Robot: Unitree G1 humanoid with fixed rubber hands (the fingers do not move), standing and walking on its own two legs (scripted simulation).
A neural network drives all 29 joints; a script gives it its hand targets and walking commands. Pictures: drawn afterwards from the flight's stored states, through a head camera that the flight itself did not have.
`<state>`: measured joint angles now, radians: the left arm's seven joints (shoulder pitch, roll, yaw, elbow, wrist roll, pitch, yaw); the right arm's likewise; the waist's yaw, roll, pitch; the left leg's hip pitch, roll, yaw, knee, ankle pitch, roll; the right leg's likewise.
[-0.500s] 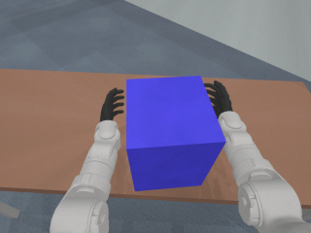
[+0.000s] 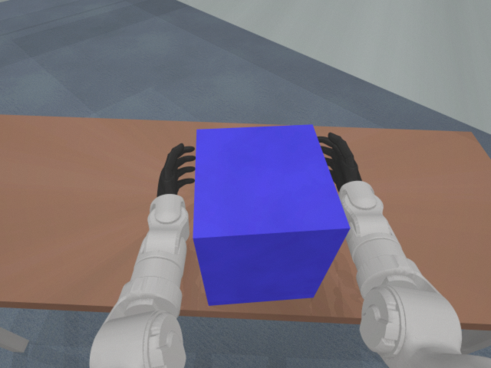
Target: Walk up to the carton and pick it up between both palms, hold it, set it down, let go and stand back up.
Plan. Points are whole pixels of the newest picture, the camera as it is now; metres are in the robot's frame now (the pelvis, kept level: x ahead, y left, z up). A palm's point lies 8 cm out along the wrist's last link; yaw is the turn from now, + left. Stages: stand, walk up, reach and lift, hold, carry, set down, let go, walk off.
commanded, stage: reach and lift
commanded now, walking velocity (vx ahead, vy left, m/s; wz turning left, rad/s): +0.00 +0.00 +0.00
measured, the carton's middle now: (258, 218) +0.38 +0.00 +0.02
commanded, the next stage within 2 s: none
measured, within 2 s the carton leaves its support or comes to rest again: leaves its support in 0.48 s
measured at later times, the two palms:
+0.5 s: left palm (169, 192) +0.39 +0.15 +0.09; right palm (345, 181) +0.41 -0.14 +0.10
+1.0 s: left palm (164, 191) +0.37 +0.15 +0.11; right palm (348, 186) +0.39 -0.14 +0.11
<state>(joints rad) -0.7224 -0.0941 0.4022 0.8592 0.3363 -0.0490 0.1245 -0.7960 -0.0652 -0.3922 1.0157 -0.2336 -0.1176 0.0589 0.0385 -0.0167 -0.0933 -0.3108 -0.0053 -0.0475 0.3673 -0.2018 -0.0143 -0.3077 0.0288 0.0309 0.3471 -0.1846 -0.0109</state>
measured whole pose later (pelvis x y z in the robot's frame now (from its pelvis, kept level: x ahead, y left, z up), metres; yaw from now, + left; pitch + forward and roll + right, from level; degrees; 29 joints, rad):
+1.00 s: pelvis -0.02 +0.00 +0.00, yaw +0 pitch +7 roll +0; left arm -0.72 -0.09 0.38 0.82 0.21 0.07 0.15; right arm -0.74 -0.05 -0.28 1.02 -0.10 -0.14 -0.06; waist 0.04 -0.02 -0.16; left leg -0.31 -0.01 -0.05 0.36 -0.18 -0.01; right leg -0.31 0.03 0.03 0.34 -0.16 -0.01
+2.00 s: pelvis -0.05 +0.01 +0.00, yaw +0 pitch +3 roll -1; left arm -0.83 0.01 0.27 0.63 0.14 0.54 0.17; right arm -0.94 -0.12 -0.09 0.94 0.21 0.28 -0.16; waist 0.00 -0.02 -0.21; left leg -0.30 0.00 -0.05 0.40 -0.16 -0.01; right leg -0.27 0.03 0.03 0.34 -0.12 0.00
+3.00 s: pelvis -0.05 +0.01 +0.00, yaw +0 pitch +3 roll -1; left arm -0.94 0.06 0.30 0.61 0.11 0.72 0.14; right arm -1.10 -0.15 -0.10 0.94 0.29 0.49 -0.23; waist -0.04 -0.02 -0.24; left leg -0.30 0.00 -0.05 0.41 -0.16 -0.01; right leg -0.27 0.03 0.03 0.34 -0.11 0.00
